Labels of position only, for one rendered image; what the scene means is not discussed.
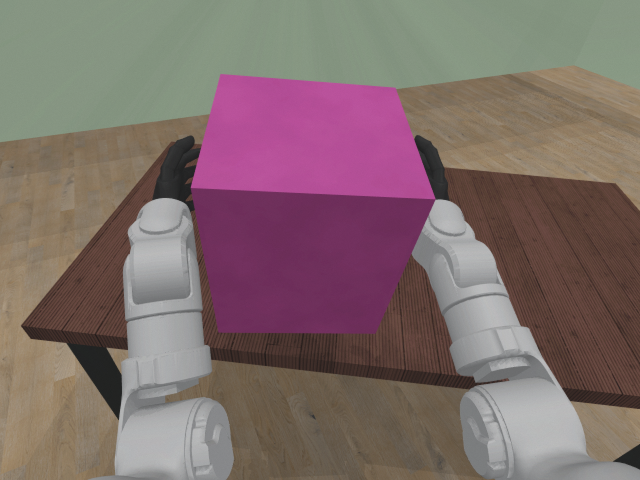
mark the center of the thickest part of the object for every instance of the table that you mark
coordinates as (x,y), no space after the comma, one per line
(567,251)

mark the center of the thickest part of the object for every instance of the robot right hand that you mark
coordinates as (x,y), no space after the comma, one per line
(433,167)

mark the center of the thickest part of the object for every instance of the robot left upper arm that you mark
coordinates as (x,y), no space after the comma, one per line
(181,440)

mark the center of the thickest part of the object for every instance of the robot right upper arm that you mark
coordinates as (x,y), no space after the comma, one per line
(525,429)

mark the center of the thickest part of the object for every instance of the robot left forearm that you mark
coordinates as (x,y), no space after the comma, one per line
(163,304)

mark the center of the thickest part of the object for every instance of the robot left hand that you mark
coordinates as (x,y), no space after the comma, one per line
(173,174)

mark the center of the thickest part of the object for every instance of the robot right forearm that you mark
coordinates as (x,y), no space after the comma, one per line
(488,341)

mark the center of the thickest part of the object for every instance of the carton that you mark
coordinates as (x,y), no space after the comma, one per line
(309,198)

